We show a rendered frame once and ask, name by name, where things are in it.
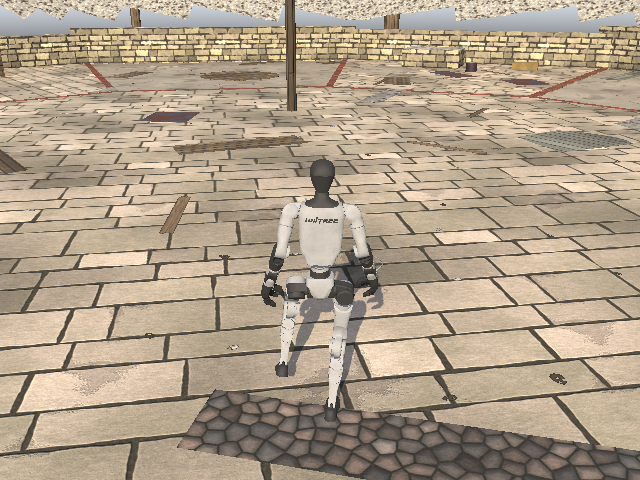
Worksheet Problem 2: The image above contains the robot left thigh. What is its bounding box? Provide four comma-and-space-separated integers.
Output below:
285, 276, 307, 318

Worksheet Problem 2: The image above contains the robot right hand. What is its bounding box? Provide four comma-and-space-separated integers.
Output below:
355, 276, 379, 297

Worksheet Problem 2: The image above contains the robot right upper arm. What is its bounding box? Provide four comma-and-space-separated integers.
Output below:
342, 203, 370, 258

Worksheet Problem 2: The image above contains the robot left upper arm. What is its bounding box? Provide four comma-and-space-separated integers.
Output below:
274, 202, 301, 259

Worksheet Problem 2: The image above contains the left robot forearm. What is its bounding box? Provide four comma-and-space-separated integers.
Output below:
263, 243, 284, 287

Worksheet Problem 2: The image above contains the right robot foot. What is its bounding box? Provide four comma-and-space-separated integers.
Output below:
324, 396, 340, 422

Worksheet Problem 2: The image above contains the robot left hand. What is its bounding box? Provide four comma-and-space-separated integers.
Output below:
261, 283, 284, 307

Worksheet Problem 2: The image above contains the right robot forearm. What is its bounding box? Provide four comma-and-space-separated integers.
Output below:
359, 243, 377, 280

